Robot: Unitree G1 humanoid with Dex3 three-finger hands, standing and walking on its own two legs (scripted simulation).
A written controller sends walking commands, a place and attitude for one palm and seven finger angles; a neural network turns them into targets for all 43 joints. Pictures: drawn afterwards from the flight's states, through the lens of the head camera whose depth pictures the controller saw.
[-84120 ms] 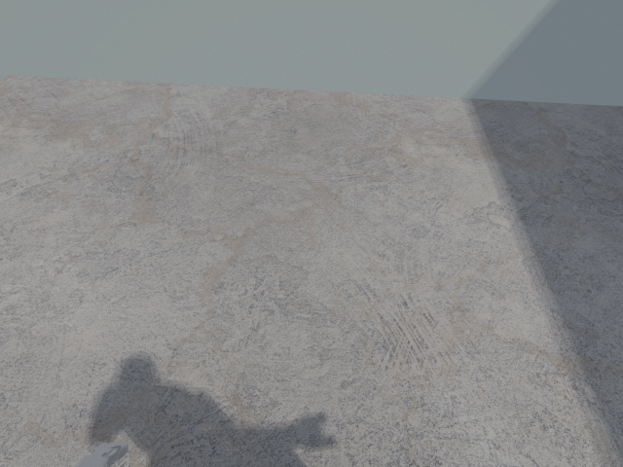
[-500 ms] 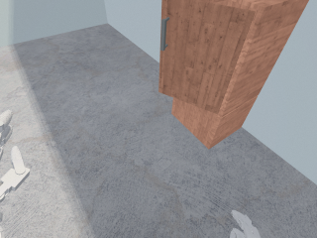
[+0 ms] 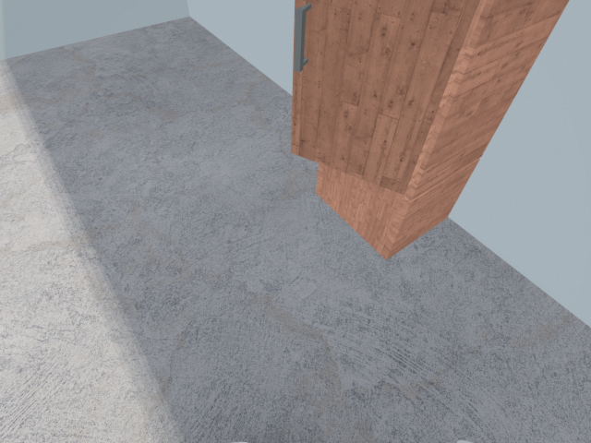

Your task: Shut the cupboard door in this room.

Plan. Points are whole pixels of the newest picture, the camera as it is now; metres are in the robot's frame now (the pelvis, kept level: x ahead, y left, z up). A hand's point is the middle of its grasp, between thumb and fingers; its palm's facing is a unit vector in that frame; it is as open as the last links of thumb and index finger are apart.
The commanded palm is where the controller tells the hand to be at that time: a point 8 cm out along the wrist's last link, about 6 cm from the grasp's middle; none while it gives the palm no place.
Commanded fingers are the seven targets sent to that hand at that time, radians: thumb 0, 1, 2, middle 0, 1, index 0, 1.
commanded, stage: let the arm hang, fingers relaxed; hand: left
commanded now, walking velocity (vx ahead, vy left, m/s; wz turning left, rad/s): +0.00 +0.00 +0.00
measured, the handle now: (302, 38) +1.04 +0.02 +0.05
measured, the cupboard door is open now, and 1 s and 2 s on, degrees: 25 25 25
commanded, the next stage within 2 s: look to check the result in 0.80 s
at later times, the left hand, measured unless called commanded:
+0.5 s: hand out of the picture -0.01 +0.20 -0.16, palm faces -0.01 -0.97 -0.26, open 7.4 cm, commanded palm none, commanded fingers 0.00 0.90 0.90 -0.20 -0.30 -0.20 -0.30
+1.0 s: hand out of the picture +0.00 +0.18 -0.16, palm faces -0.01 -0.98 -0.20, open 7.4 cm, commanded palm none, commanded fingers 0.00 0.90 0.90 -0.20 -0.30 -0.20 -0.30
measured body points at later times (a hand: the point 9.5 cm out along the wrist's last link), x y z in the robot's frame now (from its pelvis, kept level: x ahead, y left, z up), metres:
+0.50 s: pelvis +0.00 +0.00 +0.01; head +0.00 -0.01 +0.46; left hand -0.01 +0.25 -0.14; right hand +0.01 -0.23 -0.15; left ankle +0.06 +0.09 -0.73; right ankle -0.03 -0.14 -0.73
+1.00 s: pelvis +0.01 +0.00 +0.01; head +0.02 +0.00 +0.46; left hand +0.01 +0.23 -0.15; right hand +0.00 -0.24 -0.14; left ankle +0.06 +0.09 -0.73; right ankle -0.03 -0.14 -0.73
